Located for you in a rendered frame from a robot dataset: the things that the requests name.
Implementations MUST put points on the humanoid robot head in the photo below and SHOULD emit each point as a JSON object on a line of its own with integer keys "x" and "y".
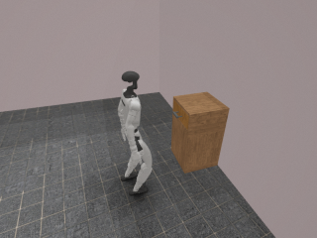
{"x": 130, "y": 76}

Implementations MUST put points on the handle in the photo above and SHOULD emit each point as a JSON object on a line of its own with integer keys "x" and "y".
{"x": 176, "y": 116}

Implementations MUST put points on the left robot shin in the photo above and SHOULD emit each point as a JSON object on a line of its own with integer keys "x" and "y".
{"x": 130, "y": 167}

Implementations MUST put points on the robot right hand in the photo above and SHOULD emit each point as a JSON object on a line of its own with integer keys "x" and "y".
{"x": 136, "y": 156}

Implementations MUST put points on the right robot upper arm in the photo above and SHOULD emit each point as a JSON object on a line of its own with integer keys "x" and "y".
{"x": 134, "y": 108}

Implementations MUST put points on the robot left hand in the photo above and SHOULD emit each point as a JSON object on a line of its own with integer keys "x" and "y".
{"x": 123, "y": 131}

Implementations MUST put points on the left robot forearm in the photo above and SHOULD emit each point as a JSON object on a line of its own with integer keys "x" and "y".
{"x": 122, "y": 120}

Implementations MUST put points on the left robot upper arm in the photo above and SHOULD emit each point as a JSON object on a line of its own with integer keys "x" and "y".
{"x": 120, "y": 107}

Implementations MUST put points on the drawer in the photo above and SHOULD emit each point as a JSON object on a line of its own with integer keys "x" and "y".
{"x": 185, "y": 118}

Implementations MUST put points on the right robot forearm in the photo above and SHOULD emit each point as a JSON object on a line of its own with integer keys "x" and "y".
{"x": 131, "y": 139}

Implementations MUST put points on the cabinet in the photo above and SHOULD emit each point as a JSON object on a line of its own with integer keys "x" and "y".
{"x": 199, "y": 146}

